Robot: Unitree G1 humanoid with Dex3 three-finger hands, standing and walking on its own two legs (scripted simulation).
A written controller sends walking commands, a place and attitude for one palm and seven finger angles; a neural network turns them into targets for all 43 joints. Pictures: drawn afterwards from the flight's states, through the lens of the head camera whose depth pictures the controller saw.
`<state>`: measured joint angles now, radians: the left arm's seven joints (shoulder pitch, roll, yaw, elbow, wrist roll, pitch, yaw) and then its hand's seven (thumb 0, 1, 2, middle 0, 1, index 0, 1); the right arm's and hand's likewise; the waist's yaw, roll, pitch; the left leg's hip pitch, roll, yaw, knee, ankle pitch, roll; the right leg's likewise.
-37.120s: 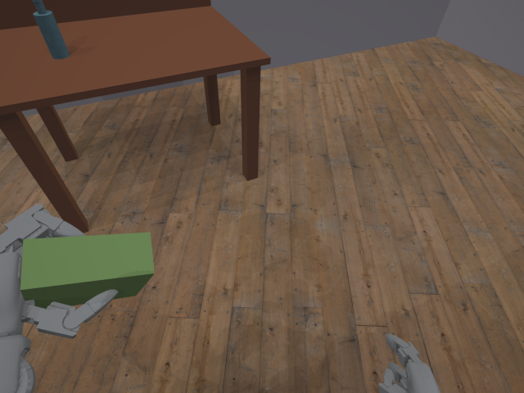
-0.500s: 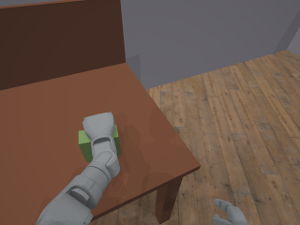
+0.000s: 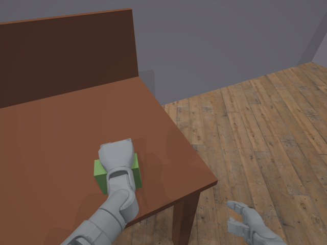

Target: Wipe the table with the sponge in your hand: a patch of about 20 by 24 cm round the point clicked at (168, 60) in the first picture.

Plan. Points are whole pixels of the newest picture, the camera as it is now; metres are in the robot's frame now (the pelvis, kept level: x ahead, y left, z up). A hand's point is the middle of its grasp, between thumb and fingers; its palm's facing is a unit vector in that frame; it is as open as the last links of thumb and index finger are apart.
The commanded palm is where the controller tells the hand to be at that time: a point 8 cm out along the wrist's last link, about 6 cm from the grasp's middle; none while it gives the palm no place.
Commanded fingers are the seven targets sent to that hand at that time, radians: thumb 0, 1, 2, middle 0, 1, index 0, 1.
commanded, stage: wipe back along the third lane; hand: left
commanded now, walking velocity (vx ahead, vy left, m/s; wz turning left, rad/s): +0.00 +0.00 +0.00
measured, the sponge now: (120, 177) +0.31 +0.17 -0.03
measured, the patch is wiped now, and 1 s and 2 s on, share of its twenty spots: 0.95 0.95 0.95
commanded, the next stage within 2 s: slide back across to the middle lane in 1.38 s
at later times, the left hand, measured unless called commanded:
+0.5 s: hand (128, 178) +0.28 +0.14 +0.03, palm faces +0.01 -0.06 -1.00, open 9.4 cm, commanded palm +0.22 +0.12 +0.05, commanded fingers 0.00 0.10 1.30 -1.20 -1.60 -1.20 -1.60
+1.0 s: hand (129, 182) +0.27 +0.13 +0.02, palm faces +0.01 -0.07 -1.00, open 9.4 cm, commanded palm +0.22 +0.11 +0.04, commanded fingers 0.00 0.10 1.30 -1.20 -1.60 -1.20 -1.60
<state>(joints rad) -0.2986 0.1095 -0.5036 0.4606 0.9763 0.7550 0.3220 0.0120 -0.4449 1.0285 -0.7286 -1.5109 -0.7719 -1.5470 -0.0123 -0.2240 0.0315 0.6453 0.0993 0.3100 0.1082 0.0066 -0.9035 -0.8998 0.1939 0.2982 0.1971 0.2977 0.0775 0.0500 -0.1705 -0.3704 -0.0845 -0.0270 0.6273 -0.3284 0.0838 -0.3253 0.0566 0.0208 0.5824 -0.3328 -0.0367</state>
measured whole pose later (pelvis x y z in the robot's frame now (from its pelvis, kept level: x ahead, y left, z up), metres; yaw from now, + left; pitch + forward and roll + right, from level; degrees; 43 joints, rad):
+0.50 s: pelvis -0.01 -0.05 +0.00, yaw -1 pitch +2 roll +0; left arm -0.15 0.17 -0.44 0.37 0.95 0.71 0.32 0.01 -0.44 1.03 -0.72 -1.52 -0.77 -1.55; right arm 0.03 -0.26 0.02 0.66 0.10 0.29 0.08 0.01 -0.90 -0.90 0.19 0.30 0.20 0.30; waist 0.06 0.07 -0.16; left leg -0.30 -0.04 -0.03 0.57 -0.30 0.02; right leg -0.28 0.10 0.02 0.56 -0.31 -0.08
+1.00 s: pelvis +0.00 -0.07 +0.00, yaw -1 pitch +2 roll +1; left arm -0.05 0.20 -0.37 0.27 0.96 0.66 0.31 0.01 -0.44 1.03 -0.72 -1.53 -0.77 -1.55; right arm 0.00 -0.26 0.02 0.65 0.10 0.26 0.07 0.01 -0.90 -0.90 0.19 0.30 0.20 0.30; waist 0.07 0.07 -0.16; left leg -0.29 -0.02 -0.03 0.56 -0.31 0.00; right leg -0.28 0.12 0.02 0.56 -0.32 -0.12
